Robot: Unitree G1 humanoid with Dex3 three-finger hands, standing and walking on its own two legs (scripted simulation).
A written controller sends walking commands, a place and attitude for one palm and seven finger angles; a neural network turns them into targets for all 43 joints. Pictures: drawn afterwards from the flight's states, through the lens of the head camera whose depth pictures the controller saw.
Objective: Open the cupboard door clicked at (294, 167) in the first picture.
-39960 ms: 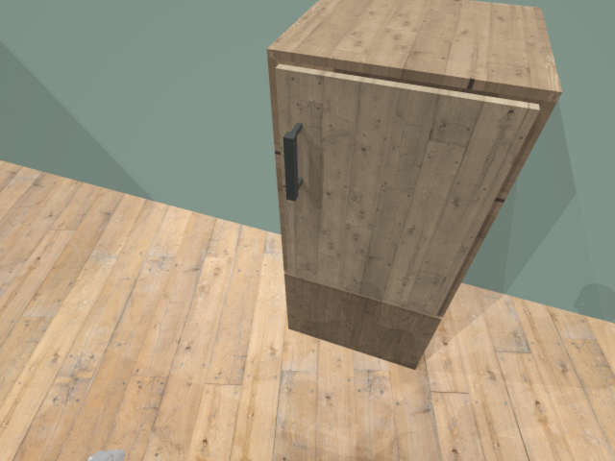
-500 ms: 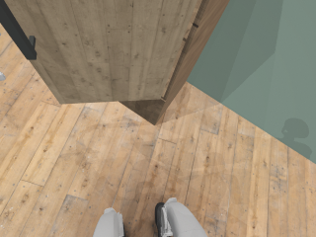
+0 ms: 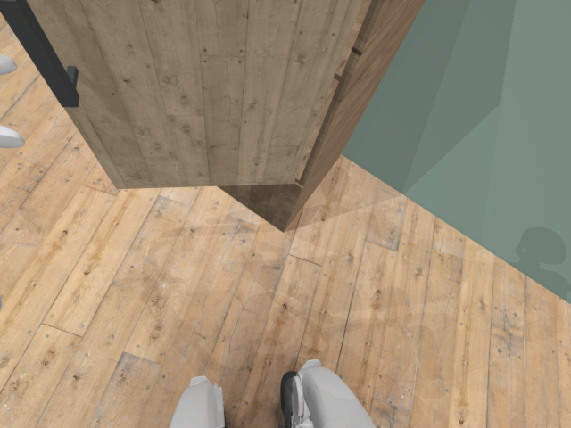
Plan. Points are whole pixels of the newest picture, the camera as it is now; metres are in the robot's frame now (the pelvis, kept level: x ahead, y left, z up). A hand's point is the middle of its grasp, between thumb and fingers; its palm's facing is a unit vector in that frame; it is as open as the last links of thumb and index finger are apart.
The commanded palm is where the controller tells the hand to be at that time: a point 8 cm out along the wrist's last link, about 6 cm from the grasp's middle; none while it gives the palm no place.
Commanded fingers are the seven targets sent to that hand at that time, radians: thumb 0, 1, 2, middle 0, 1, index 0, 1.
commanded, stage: slide the fingers in behind the handle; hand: left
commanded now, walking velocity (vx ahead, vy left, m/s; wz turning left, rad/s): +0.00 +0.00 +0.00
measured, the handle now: (46, 44) +0.57 +0.25 +0.10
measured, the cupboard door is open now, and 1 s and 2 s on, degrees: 41 41 41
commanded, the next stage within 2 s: close the thumb around the handle in 1.68 s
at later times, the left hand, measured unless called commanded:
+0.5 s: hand (16, 80) +0.52 +0.27 +0.09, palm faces +0.01 -1.00 +0.00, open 13.9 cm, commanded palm +0.50 +0.31 +0.09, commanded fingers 0.00 -0.50 0.30 -0.30 -1.20 -0.30 -1.20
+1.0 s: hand (47, 83) +0.52 +0.24 +0.09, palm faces -0.01 -1.00 +0.01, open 13.9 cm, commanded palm +0.50 +0.28 +0.09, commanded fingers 0.00 -0.50 0.30 -0.30 -1.20 -0.30 -1.20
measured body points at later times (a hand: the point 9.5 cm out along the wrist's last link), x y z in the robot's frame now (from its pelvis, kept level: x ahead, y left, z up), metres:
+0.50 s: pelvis +0.00 +0.00 +0.00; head +0.16 +0.04 +0.42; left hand +0.52 +0.33 +0.09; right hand -0.03 -0.26 -0.09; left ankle -0.02 +0.09 -0.67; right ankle +0.02 -0.14 -0.67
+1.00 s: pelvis +0.01 +0.00 +0.01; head +0.15 +0.03 +0.43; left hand +0.51 +0.29 +0.10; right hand +0.01 -0.27 -0.09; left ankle -0.02 +0.09 -0.67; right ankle +0.02 -0.14 -0.67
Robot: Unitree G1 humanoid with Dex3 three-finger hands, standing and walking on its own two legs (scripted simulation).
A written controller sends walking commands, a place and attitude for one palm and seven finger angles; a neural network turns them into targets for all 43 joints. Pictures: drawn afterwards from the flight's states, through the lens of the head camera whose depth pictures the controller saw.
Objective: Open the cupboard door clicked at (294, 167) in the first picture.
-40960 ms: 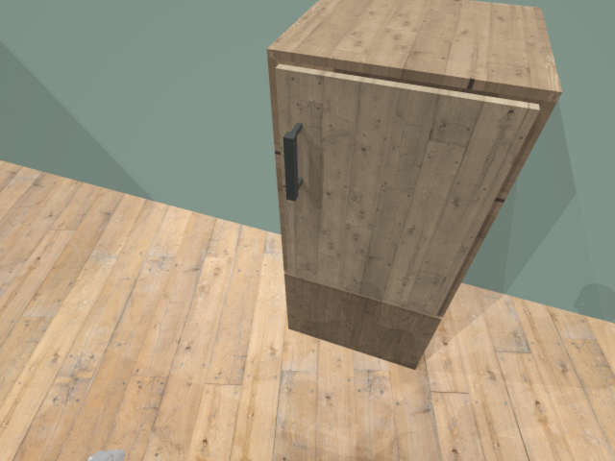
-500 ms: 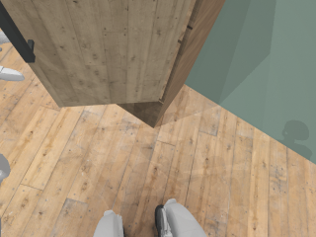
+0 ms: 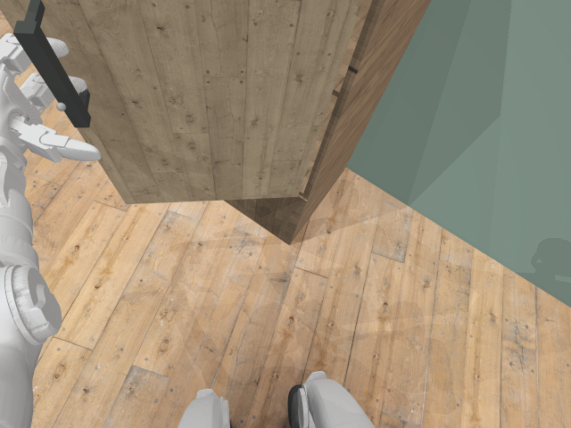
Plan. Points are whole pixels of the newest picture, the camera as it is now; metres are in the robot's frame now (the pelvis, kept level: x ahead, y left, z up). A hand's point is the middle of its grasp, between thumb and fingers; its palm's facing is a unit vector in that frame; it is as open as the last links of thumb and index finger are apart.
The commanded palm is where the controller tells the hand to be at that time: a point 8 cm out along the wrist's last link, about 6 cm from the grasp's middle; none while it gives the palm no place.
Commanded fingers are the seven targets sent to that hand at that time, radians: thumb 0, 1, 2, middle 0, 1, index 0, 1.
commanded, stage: slide the fingers in behind the handle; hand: left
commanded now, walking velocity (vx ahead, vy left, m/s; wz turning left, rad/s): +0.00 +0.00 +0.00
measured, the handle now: (61, 70) +0.57 +0.25 +0.09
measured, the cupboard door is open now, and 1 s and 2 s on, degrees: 41 41 55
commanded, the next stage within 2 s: close the thumb around the handle in 0.68 s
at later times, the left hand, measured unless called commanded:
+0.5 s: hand (79, 107) +0.51 +0.22 +0.09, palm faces +0.01 -1.00 -0.01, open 14.0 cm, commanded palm +0.49 +0.26 +0.09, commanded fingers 0.00 -0.50 0.30 -0.30 -1.20 -0.30 -1.20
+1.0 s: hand (82, 104) +0.52 +0.22 +0.08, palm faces +0.01 -1.00 -0.01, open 12.6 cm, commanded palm +0.50 +0.26 +0.09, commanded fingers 0.00 0.17 0.59 -0.35 -1.27 -0.35 -1.27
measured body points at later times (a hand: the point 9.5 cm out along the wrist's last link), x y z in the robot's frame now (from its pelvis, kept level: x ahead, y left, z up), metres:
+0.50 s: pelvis -0.01 -0.01 +0.00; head +0.14 +0.02 +0.42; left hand +0.51 +0.27 +0.09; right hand -0.02 -0.28 -0.10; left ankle -0.03 +0.09 -0.68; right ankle +0.02 -0.14 -0.68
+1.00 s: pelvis +0.00 -0.01 +0.00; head +0.15 +0.02 +0.42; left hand +0.51 +0.27 +0.08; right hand -0.01 -0.27 -0.10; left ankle -0.03 +0.10 -0.68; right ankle +0.02 -0.14 -0.68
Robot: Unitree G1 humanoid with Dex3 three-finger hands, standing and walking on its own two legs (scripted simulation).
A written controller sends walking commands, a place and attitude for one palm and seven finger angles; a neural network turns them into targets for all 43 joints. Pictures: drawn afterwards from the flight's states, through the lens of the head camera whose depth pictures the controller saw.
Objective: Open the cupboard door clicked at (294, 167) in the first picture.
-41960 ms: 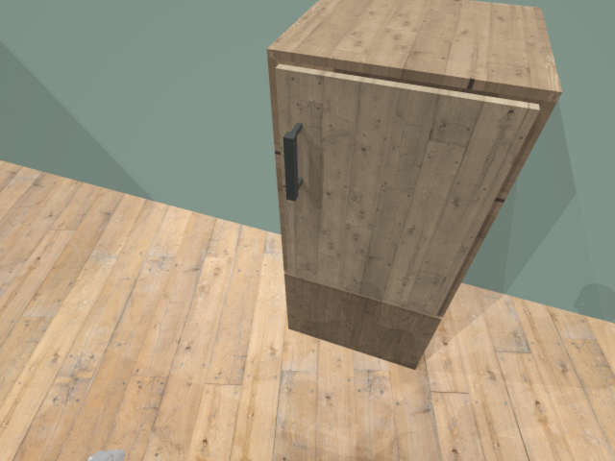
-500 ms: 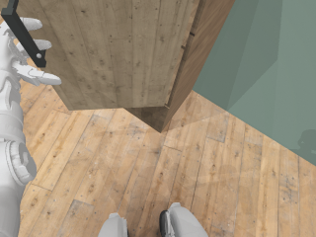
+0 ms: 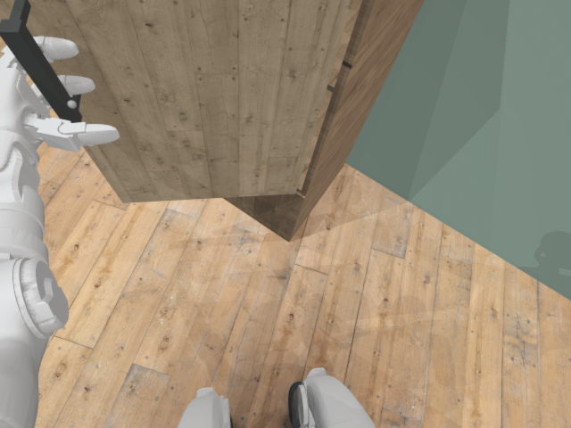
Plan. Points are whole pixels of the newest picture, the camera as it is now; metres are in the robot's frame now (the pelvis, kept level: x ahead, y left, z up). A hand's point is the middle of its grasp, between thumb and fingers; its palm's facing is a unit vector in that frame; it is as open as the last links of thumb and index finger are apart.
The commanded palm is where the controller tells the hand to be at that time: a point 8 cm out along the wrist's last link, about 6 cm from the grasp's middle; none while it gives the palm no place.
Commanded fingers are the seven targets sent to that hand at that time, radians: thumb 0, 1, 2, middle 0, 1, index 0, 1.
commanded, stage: close the thumb around the handle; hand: left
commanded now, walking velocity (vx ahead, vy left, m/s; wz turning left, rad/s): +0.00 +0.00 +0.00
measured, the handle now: (49, 69) +0.57 +0.25 +0.09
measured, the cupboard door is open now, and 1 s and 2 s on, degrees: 41 55 84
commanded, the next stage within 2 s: pull the door open along its arc in 0.48 s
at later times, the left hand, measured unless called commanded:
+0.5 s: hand (71, 112) +0.51 +0.22 +0.08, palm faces +0.01 -1.00 -0.01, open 5.3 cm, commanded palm +0.49 +0.26 +0.09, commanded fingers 0.00 0.90 0.90 -0.40 -1.35 -0.40 -1.35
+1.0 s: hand (80, 166) +0.43 +0.20 +0.08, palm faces +0.01 -1.00 +0.02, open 5.6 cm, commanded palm +0.37 +0.25 +0.09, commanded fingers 0.00 0.90 0.90 -0.40 -1.35 -0.40 -1.35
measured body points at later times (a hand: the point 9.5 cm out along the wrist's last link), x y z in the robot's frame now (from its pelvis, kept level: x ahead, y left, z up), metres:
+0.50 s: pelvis +0.01 +0.00 +0.00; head +0.14 +0.02 +0.43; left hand +0.50 +0.28 +0.08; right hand +0.00 -0.26 -0.10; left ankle -0.03 +0.10 -0.68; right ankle +0.02 -0.13 -0.68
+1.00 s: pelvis +0.01 +0.00 +0.02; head +0.10 +0.00 +0.46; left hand +0.42 +0.26 +0.08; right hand +0.05 -0.27 -0.10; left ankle -0.03 +0.10 -0.68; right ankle +0.02 -0.13 -0.68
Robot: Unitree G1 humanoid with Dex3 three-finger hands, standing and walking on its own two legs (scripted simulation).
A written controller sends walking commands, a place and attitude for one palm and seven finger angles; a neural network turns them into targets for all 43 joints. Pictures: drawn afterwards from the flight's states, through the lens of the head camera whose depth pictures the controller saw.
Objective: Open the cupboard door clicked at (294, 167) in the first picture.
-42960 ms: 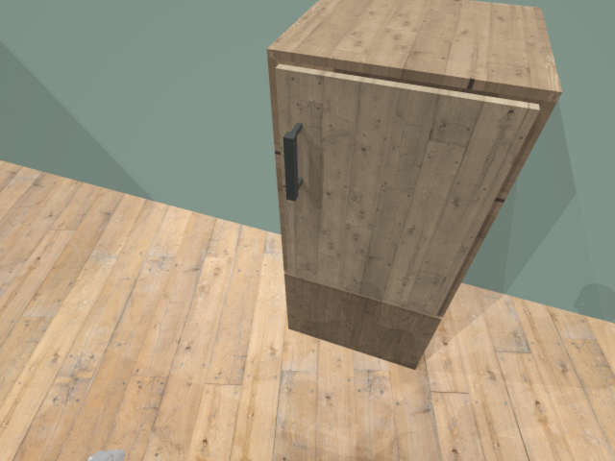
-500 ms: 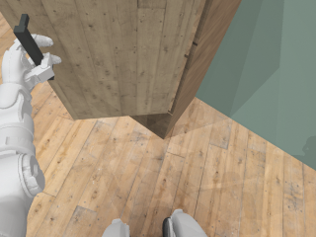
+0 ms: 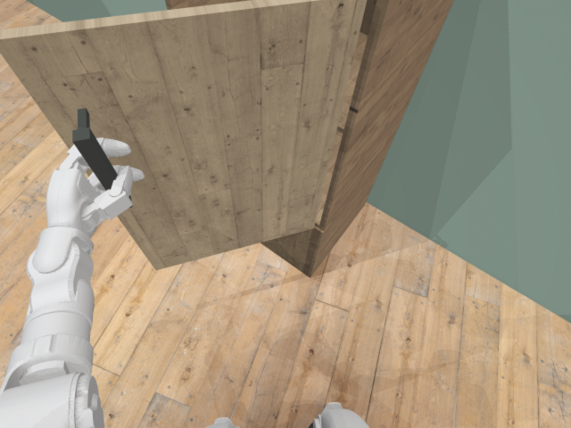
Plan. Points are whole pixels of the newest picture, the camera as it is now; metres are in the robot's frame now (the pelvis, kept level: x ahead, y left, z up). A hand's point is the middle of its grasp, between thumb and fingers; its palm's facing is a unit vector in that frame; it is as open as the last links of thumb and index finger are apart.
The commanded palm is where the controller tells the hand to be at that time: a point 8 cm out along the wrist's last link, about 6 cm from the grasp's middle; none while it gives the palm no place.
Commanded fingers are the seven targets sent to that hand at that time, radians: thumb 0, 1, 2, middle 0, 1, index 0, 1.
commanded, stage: pull the door open along its arc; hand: left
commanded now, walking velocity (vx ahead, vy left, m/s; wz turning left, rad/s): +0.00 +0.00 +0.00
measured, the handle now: (105, 163) +0.47 +0.24 +0.08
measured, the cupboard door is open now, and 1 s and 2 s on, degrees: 55 84 84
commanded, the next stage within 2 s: open thumb and fingers to let go in 0.44 s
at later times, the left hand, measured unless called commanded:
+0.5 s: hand (202, 298) +0.27 +0.09 +0.07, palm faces +0.41 -0.91 +0.00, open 6.1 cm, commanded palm +0.22 +0.15 +0.07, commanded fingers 0.00 0.90 0.90 -0.40 -1.35 -0.40 -1.35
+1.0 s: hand (200, 296) +0.27 +0.09 +0.08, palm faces +0.42 -0.91 +0.01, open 11.4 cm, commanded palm +0.23 +0.15 +0.07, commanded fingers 0.00 -0.50 0.30 -0.28 -1.10 -0.28 -1.10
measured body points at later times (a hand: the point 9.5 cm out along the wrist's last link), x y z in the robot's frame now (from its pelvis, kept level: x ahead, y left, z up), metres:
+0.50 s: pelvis +0.00 -0.04 +0.01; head +0.03 -0.05 +0.46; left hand +0.24 +0.14 +0.07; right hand +0.20 -0.23 -0.08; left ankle -0.04 +0.10 -0.69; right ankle +0.01 -0.13 -0.69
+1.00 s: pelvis -0.02 -0.05 +0.01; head +0.01 -0.07 +0.46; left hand +0.24 +0.14 +0.08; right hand +0.15 -0.27 -0.10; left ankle -0.04 +0.10 -0.69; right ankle +0.01 -0.13 -0.69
